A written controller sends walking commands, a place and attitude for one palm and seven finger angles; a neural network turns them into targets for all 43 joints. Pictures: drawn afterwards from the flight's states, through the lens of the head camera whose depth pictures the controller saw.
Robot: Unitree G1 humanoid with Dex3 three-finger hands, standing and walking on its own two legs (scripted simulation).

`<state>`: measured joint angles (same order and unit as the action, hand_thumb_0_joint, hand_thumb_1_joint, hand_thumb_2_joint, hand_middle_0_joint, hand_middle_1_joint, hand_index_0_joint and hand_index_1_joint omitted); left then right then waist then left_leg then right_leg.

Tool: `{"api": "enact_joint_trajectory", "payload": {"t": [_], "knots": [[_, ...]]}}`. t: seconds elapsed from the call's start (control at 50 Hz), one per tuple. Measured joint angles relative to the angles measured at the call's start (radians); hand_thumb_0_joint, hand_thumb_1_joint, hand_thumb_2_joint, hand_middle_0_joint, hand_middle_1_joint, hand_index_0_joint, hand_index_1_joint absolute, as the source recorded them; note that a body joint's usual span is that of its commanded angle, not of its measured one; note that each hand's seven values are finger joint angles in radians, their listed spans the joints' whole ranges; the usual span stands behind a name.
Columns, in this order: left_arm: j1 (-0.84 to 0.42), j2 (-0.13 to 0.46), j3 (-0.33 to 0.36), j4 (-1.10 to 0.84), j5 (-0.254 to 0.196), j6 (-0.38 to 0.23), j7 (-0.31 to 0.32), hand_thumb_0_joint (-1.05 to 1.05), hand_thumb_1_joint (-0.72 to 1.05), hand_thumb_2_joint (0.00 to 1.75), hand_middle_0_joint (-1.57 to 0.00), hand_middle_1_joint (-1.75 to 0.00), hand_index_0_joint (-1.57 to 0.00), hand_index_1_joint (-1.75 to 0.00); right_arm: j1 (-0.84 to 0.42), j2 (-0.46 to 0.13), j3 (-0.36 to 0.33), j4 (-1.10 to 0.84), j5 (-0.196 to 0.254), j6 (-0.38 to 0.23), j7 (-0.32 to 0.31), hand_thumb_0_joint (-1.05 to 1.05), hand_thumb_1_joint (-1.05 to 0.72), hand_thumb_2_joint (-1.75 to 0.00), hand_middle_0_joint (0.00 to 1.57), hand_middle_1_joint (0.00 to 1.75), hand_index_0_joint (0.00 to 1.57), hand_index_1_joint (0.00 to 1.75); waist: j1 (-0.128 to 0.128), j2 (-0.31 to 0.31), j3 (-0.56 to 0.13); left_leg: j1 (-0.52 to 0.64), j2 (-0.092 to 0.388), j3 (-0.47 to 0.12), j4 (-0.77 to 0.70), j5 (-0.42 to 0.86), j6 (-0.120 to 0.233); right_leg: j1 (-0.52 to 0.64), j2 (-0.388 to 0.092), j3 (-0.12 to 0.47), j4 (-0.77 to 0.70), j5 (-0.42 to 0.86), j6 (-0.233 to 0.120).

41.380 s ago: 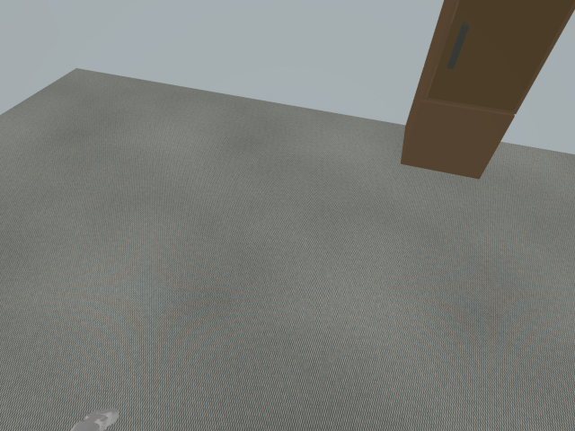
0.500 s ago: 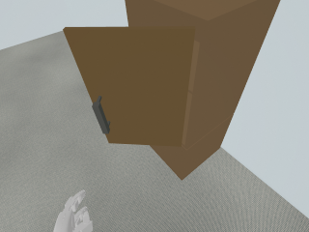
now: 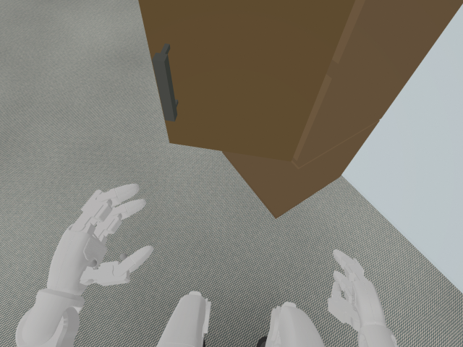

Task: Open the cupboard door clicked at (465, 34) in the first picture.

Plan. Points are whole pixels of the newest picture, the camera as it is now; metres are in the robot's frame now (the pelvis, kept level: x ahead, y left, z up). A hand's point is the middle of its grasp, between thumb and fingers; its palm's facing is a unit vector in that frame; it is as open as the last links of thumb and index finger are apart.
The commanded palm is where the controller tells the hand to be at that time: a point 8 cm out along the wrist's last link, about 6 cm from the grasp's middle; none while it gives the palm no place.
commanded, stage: raise the hand with hooked fingers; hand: left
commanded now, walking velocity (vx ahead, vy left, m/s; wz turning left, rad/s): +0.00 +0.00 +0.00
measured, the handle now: (168, 84) +0.63 +0.22 +0.03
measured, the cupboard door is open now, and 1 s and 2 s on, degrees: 47 47 47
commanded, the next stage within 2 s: move the hooked fingers beside the handle in 1.46 s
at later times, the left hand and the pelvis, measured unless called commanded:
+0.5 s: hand (98, 239) +0.25 +0.24 +0.04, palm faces -0.08 -1.00 -0.06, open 12.8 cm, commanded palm +0.24 +0.30 +0.05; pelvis +0.00 +0.02 +0.01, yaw +0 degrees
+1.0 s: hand (80, 202) +0.30 +0.28 +0.05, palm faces -0.02 -1.00 -0.08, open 14.0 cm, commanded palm +0.28 +0.32 +0.05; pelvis +0.02 +0.00 +0.01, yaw -1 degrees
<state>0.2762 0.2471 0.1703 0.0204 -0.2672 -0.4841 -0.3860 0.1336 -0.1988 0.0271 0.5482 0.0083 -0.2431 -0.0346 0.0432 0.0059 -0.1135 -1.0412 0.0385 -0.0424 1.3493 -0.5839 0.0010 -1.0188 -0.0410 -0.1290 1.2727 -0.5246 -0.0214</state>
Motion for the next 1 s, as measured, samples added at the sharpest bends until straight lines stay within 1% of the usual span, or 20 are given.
{"api": "enact_joint_trajectory", "payload": {"t": [0.08,0.12,0.14,0.18,0.24,0.3,0.34,0.38,0.42,0.46,0.5,0.58,0.62,0.7,0.76,0.8,0.92,1.0], "knots": [[-0.04,0.016,-0.003,0.022,0.007,0.152,0.004,0.01,0.26,0.62,-0.25,-0.71,-0.24,-0.72,0.054,0.035,0.026,0.009,0.013,0.039,0.001,0.02,-0.9,-0.9,0.2,0.3,0.2,0.3,-0.035,0.018,-0.004,0.005,-0.004,0.025,-0.042,0.027,0.017,-0.001,-0.003,0.023,-0.042,0.035,0.016],[-0.028,0.014,0.01,0.033,0.002,0.203,0.029,0.01,0.22,0.6,-0.25,-0.74,-0.25,-0.75,0.084,0.038,0.025,0.006,0.015,0.05,-0.001,0.02,-0.9,-0.9,0.21,0.3,0.21,0.3,-0.05,0.019,-0.008,0.015,-0.007,0.04,-0.069,0.041,0.025,0.003,-0.005,0.037,-0.066,0.05,0.023],[-0.017,0.012,0.019,0.036,-0.003,0.212,0.045,0.01,0.19,0.59,-0.25,-0.75,-0.25,-0.76,0.099,0.036,0.022,0.006,0.014,0.052,-0.003,0.02,-0.9,-0.9,0.21,0.3,0.21,0.3,-0.054,0.018,-0.01,0.021,-0.008,0.047,-0.08,0.046,0.028,0.005,-0.005,0.044,-0.076,0.056,0.025],[0.008,0.01,0.04,0.035,-0.006,0.201,0.081,0.01,0.15,0.57,-0.26,-0.78,-0.25,-0.79,0.126,0.026,0.013,0.006,0.011,0.05,-0.006,0.02,-0.9,-0.9,0.21,0.3,0.21,0.3,-0.057,0.013,-0.016,0.027,-0.01,0.057,-0.096,0.052,0.033,0.008,-0.006,0.053,-0.089,0.064,0.029],[0.035,0.016,0.064,0.03,-0.001,0.13,0.121,0.01,0.08,0.54,-0.26,-0.83,-0.26,-0.84,0.152,-0.004,-0.001,0.012,0.002,0.037,-0.008,0.02,-0.9,-0.9,0.21,0.3,0.2,0.3,-0.055,0.006,-0.027,0.022,-0.015,0.059,-0.097,0.053,0.039,0.004,-0.01,0.057,-0.09,0.062,0.031],[0.018,0.034,0.074,0.053,0.004,0.057,0.112,0.0,0.01,0.51,-0.27,-0.87,-0.26,-0.88,0.155,-0.042,-0.009,0.02,0.0,0.026,-0.011,0.02,-0.9,-0.9,0.21,0.3,0.2,0.3,-0.053,0.002,-0.035,0.0,-0.024,0.05,-0.076,0.046,0.042,-0.012,-0.009,0.056,-0.07,0.05,0.031],[-0.01,0.045,0.072,0.081,0.001,0.039,0.083,0.0,-0.04,0.49,-0.27,-0.9,-0.26,-0.91,0.145,-0.065,-0.013,0.023,0.004,0.02,-0.016,0.02,-0.9,-0.9,0.2,0.3,0.2,0.3,-0.054,0.002,-0.035,-0.016,-0.029,0.042,-0.059,0.04,0.043,-0.022,-0.008,0.053,-0.056,0.042,0.033],[-0.036,0.055,0.071,0.105,-0.005,0.049,0.047,0.0,-0.09,0.47,-0.27,-0.93,-0.27,-0.94,0.128,-0.08,-0.017,0.02,0.01,0.016,-0.02,0.02,-0.9,-0.9,0.2,0.3,0.2,0.3,-0.056,0.001,-0.033,-0.025,-0.03,0.039,-0.047,0.035,0.043,-0.029,-0.008,0.052,-0.048,0.04,0.036],[-0.049,0.064,0.073,0.116,-0.009,0.074,0.019,0.0,-0.13,0.45,-0.27,-0.96,-0.27,-0.97,0.11,-0.084,-0.021,0.012,0.015,0.014,-0.023,0.02,-0.9,-0.9,0.2,0.3,0.2,0.3,-0.059,-0.002,-0.031,-0.025,-0.027,0.038,-0.046,0.032,0.043,-0.029,-0.005,0.052,-0.048,0.039,0.038],[-0.053,0.072,0.08,0.116,-0.016,0.099,0.001,0.0,-0.18,0.43,-0.28,-0.99,-0.27,-1.0,0.097,-0.081,-0.023,-0.002,0.017,0.013,-0.024,0.02,-0.91,-0.9,0.2,0.3,0.2,0.3,-0.063,-0.005,-0.029,-0.016,-0.024,0.038,-0.053,0.032,0.04,-0.02,-0.001,0.051,-0.057,0.041,0.037],[-0.049,0.078,0.093,0.105,-0.024,0.112,-0.001,0.0,-0.23,0.41,-0.28,-1.02,-0.28,-1.03,0.089,-0.073,-0.025,-0.016,0.017,0.012,-0.022,0.02,-0.91,-0.9,0.2,0.3,0.2,0.3,-0.064,-0.007,-0.028,-0.002,-0.022,0.036,-0.065,0.033,0.037,-0.006,0.001,0.05,-0.071,0.042,0.036],[-0.056,0.086,0.134,0.107,-0.038,0.096,0.012,0.0,-0.32,0.37,-0.29,-1.08,-0.29,-1.09,0.085,-0.06,-0.019,-0.033,0.011,0.014,-0.013,0.01,-0.91,-0.9,0.2,0.3,0.2,0.3,-0.056,-0.009,-0.039,0.013,-0.021,0.03,-0.084,0.034,0.032,0.012,0.004,0.043,-0.089,0.041,0.032],[-0.076,0.093,0.155,0.137,-0.043,0.086,0.006,-0.01,-0.36,0.35,-0.3,-1.11,-0.29,-1.12,0.083,-0.058,-0.011,-0.035,0.011,0.017,-0.01,0.01,-0.91,-0.9,0.2,0.3,0.2,0.3,-0.051,-0.006,-0.044,0.01,-0.022,0.024,-0.083,0.031,0.03,0.01,0.003,0.038,-0.088,0.036,0.03],[-0.132,0.114,0.181,0.218,-0.05,0.096,-0.051,-0.01,-0.43,0.33,-0.3,-1.15,-0.29,-1.16,0.076,-0.062,0.006,-0.031,0.012,0.021,-0.011,0.01,-0.9,-0.9,0.2,0.3,0.2,0.3,-0.042,-0.001,-0.044,-0.01,-0.02,0.015,-0.067,0.022,0.025,-0.008,0.005,0.03,-0.072,0.024,0.025],[-0.161,0.129,0.192,0.251,-0.058,0.112,-0.106,-0.01,-0.46,0.31,-0.3,-1.17,-0.29,-1.18,0.074,-0.063,0.011,-0.024,0.013,0.02,-0.015,0.01,-0.9,-0.9,0.2,0.3,0.2,0.3,-0.04,0.002,-0.037,-0.021,-0.015,0.012,-0.056,0.014,0.021,-0.019,0.01,0.027,-0.063,0.018,0.021],[-0.172,0.135,0.201,0.253,-0.066,0.116,-0.13,-0.01,-0.47,0.31,-0.3,-1.18,-0.29,-1.19,0.076,-0.064,0.01,-0.017,0.012,0.017,-0.016,0.01,-0.9,-0.9,0.2,0.3,0.2,0.3,-0.041,0.004,-0.031,-0.022,-0.011,0.01,-0.052,0.01,0.019,-0.021,0.013,0.026,-0.06,0.015,0.018],[-0.216,0.16,0.256,0.278,-0.097,0.096,-0.154,-0.01,-0.49,0.3,-0.3,-1.19,-0.3,-1.2,0.094,-0.069,0.001,0.001,0.011,0.019,-0.012,0.01,-0.9,-0.9,0.2,0.3,0.2,0.3,-0.048,0.005,-0.033,-0.027,-0.004,0.013,-0.052,0.005,0.012,-0.031,0.02,0.029,-0.054,0.01,0.013],[-0.265,0.185,0.29,0.353,-0.109,0.115,-0.175,-0.01,-0.49,0.3,-0.3,-1.19,-0.3,-1.2,0.103,-0.082,-0.002,0.004,0.018,0.028,-0.013,0.01,-0.9,-0.9,0.2,0.3,0.2,0.3,-0.054,0.01,-0.035,-0.039,-0.003,0.015,-0.047,0.004,0.01,-0.047,0.021,0.031,-0.045,0.008,0.01]]}}
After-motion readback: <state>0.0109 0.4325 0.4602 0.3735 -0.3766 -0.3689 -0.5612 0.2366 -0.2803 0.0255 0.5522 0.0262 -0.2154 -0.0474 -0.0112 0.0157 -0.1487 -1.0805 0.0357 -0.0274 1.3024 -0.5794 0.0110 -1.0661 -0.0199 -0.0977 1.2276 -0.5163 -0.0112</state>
